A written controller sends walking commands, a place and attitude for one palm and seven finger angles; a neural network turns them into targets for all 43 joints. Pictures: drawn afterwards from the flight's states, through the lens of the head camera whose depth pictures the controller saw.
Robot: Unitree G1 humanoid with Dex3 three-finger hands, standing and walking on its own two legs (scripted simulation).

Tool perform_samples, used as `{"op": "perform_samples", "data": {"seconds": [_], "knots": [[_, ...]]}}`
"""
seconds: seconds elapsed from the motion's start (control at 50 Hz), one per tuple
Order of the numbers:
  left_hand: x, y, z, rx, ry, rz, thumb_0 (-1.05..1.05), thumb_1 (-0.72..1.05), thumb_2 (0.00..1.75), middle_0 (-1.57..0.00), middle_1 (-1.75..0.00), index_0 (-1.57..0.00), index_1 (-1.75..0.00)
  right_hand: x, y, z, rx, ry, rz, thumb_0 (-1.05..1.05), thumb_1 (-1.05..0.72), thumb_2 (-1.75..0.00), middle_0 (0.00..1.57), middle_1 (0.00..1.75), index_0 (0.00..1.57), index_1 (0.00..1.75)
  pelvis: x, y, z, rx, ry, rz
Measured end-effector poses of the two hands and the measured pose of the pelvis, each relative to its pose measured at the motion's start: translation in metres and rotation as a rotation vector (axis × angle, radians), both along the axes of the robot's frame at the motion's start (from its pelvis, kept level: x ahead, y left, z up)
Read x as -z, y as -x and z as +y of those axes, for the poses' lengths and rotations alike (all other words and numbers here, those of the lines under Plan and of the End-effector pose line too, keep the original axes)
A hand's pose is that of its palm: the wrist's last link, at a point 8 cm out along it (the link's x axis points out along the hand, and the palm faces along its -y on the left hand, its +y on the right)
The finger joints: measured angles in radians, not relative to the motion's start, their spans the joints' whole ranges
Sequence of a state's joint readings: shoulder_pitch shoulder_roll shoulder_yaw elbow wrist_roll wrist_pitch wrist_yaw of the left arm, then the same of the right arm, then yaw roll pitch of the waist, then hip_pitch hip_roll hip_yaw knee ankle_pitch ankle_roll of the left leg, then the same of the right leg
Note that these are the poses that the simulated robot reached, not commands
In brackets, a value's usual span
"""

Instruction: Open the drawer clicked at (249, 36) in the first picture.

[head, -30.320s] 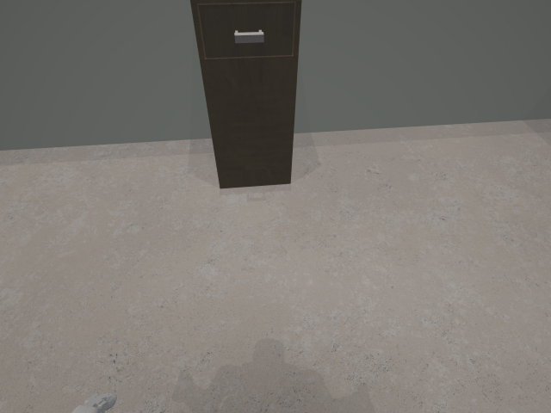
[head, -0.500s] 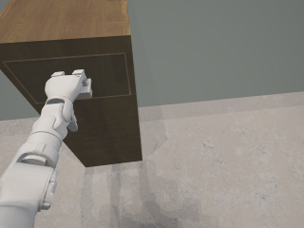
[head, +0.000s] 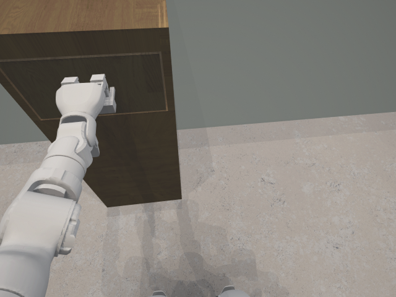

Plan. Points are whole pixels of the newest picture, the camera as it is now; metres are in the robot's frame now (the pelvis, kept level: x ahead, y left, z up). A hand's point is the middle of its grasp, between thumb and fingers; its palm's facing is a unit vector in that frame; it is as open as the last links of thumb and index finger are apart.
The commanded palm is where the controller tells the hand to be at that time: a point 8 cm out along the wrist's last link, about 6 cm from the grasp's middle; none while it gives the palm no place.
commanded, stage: lower the fingers behind the handle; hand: left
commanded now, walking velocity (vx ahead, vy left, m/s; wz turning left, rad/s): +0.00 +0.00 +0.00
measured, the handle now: (92, 99) +0.55 +0.22 +0.05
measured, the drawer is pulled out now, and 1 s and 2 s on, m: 0.00 0.00 0.00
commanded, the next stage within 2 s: lift the fingers back up to retry in 0.44 s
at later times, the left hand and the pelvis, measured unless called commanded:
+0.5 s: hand (90, 116) +0.49 +0.22 +0.05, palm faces -0.03 +0.03 -1.00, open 13.8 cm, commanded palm +0.47 +0.21 +0.08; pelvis -0.02 +0.00 -0.01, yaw +0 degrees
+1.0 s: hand (86, 103) +0.50 +0.21 +0.08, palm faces +0.03 -0.02 -1.00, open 13.8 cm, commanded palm +0.47 +0.22 +0.14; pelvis +0.01 +0.01 +0.01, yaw +0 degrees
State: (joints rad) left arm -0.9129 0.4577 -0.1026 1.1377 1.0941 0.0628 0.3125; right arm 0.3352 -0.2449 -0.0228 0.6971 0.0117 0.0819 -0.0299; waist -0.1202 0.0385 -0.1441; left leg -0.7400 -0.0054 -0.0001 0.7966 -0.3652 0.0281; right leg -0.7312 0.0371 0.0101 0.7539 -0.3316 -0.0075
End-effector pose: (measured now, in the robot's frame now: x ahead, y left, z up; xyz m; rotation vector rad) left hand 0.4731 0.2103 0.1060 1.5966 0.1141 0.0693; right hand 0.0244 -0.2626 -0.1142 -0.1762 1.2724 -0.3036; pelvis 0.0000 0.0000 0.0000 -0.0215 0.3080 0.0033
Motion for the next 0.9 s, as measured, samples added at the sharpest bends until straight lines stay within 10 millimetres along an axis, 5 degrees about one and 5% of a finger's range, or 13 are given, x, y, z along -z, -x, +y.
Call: {"op": "perform_samples", "data": {"seconds": [0.46, 0.9], "knots": [[0.001, -0.001, 0.001, 0.017, -0.001, -0.004, 0.00, -0.49, 0.30, -0.33, -1.26, -0.29, -1.29, 0.007, 0.048, -0.010, 0.030, 0.031, 0.070, 0.01, -0.91, -0.90, 0.20, 0.30, 0.20, 0.30, 0.012, 0.018, -0.005, 0.001, 0.002, 0.034], [-0.009, -0.002, 0.003, 0.061, 0.039, 0.007, 0.00, -0.49, 0.30, -0.33, -1.24, -0.33, -1.20, -0.001, 0.011, 0.005, 0.026, 0.009, 0.009, 0.01, -0.91, -0.90, 0.20, 0.30, 0.20, 0.30, -0.002, -0.003, 0.004, 0.006, 0.005, -0.005]]}}
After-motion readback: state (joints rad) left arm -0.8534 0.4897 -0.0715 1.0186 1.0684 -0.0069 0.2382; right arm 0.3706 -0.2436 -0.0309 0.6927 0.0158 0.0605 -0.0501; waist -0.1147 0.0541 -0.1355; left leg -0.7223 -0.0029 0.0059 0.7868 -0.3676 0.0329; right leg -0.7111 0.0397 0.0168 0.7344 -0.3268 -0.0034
